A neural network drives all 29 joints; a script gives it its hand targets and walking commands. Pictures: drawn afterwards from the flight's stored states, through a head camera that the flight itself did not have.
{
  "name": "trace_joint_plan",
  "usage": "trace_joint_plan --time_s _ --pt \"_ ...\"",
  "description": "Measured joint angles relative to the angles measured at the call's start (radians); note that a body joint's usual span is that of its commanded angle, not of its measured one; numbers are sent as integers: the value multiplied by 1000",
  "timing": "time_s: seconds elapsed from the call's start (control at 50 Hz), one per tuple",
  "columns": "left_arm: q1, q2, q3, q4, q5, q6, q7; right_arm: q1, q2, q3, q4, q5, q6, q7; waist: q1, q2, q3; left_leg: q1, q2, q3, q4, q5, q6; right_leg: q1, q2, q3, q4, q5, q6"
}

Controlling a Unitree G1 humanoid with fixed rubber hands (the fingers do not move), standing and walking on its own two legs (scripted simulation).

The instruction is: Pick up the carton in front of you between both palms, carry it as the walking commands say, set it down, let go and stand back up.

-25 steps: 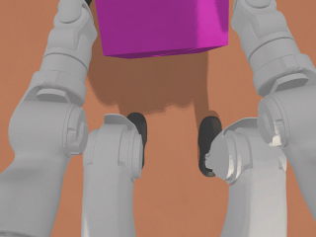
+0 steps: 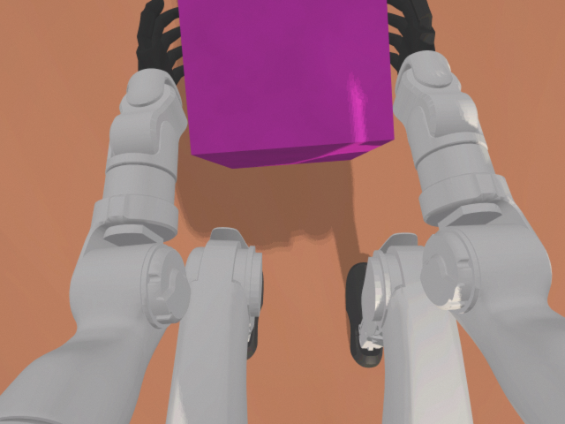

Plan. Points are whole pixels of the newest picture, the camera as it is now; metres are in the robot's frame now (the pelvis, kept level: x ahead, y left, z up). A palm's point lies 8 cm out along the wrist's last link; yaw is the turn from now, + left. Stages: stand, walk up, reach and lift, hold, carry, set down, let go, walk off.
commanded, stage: reach and lift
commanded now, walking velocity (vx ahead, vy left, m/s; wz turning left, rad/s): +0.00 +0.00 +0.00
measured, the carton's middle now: (286, 85) +0.53 +0.05 -0.15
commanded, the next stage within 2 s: none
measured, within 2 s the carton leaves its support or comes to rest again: neither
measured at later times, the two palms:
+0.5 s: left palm (71, 43) +0.47 +0.20 +0.08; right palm (498, 12) +0.50 -0.10 +0.08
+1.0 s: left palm out of the picture +0.43 +0.18 +0.24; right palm out of the picture +0.45 -0.12 +0.24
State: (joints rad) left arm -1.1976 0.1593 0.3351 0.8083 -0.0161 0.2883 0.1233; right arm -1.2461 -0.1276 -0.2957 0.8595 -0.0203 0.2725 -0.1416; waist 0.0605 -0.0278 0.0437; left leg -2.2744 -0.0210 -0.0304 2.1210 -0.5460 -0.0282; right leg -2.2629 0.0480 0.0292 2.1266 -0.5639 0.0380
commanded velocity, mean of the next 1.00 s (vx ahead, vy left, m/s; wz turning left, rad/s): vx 0.00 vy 0.00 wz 0.00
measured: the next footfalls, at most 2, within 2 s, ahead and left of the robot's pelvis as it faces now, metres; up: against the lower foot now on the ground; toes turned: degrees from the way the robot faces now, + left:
none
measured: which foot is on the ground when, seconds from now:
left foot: down 0.00-1.00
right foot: down 0.00-1.00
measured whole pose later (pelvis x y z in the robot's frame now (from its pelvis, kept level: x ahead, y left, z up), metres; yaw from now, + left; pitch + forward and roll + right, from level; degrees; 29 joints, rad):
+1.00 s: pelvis +0.05 +0.00 +0.27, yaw +2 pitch +29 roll +0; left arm -0.61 -0.09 0.42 0.58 0.23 0.37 0.01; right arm -0.61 0.13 -0.40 0.59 -0.22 0.36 -0.04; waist 0.03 -0.02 -0.23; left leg -1.28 -0.03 -0.05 1.21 -0.43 -0.02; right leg -1.26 0.06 0.05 1.22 -0.46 0.01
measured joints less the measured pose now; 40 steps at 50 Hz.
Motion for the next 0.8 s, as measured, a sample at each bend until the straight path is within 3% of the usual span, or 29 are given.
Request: trace_joint_plan --time_s 0.1,0.24,0.36,0.56,0.8 --pt "53 -69 120 -13 150 48 -56 64 75 -131 -22 -136 44 40 -6 -1 -115 58 -2 -4 -113 24 2 60 6 0 -115 30 0" --pt "77 -114 198 -46 256 72 -98 96 111 -188 -60 -204 72 70 -3 -6 -172 142 -13 -10 -258 68 -5 143 43 13 -248 59 1" --pt "132 -126 194 -110 255 94 -115 137 149 -195 -111 -232 86 74 -9 -8 -203 212 -22 -17 -350 82 -11 216 32 11 -336 64 -9" --pt "278 -174 140 -194 237 106 -112 314 184 -146 -224 -186 102 78 -26 1 -258 385 -21 -24 -489 76 -5 395 23 10 -481 59 -13" --pt "444 -219 117 -201 238 96 -113 488 224 -127 -239 -197 94 89 -26 5 -291 695 -16 -19 -700 86 3 702 15 22 -690 70 -20"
